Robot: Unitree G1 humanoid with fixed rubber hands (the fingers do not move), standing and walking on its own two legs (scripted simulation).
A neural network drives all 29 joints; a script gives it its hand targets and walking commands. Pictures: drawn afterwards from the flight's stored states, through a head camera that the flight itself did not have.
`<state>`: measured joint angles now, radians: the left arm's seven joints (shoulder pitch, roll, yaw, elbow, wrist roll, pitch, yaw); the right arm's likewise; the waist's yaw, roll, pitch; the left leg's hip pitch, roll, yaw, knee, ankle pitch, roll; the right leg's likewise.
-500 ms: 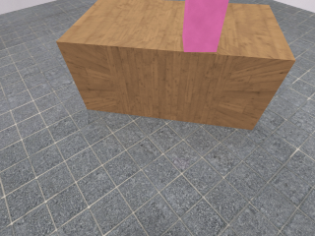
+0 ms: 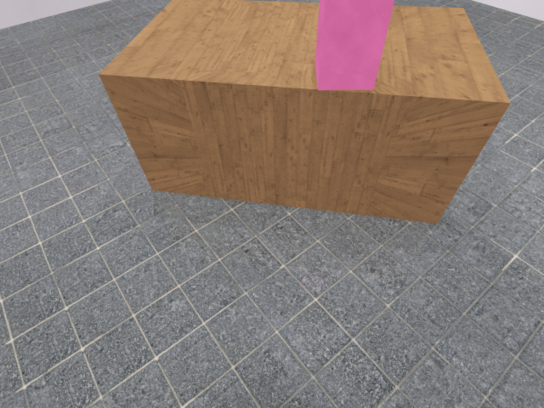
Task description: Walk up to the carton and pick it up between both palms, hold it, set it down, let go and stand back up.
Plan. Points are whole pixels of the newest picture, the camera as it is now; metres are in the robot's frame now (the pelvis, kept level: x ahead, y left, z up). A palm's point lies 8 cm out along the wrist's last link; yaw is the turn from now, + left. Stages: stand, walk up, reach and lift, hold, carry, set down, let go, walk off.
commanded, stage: stand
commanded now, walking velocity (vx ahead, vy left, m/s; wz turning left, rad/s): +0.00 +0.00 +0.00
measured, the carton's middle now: (349, 31) +1.16 -0.18 +0.02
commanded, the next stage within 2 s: walk up in 1.96 s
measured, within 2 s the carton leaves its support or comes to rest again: neither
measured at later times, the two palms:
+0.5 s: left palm out of the picture -0.05 +0.20 -0.15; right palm out of the picture -0.04 -0.19 -0.15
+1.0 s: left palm out of the picture -0.06 +0.18 -0.15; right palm out of the picture -0.06 -0.20 -0.15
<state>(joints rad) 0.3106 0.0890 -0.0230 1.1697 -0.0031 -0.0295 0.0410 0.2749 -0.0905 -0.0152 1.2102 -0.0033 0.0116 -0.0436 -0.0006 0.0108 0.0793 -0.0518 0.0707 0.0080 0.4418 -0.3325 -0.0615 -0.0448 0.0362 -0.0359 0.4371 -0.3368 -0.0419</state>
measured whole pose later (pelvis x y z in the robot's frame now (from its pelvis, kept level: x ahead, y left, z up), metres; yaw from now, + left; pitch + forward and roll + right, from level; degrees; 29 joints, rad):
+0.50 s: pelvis -0.01 +0.00 +0.00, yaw +0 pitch -4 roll +0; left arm 0.31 0.10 -0.01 1.17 0.00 -0.03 0.04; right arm 0.28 -0.08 -0.01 1.21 0.00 0.01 -0.04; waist 0.00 0.01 0.09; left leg -0.05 0.06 0.01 0.42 -0.30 -0.06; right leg -0.05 0.02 -0.04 0.44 -0.32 -0.04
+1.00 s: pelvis -0.02 -0.01 +0.00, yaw +1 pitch -4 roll +0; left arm 0.33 0.08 -0.02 1.17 0.00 -0.03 0.04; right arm 0.28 -0.08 -0.01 1.21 0.00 0.02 -0.04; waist 0.00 0.00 0.08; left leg -0.07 0.07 0.00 0.42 -0.28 -0.07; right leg -0.07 0.04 -0.05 0.44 -0.31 -0.05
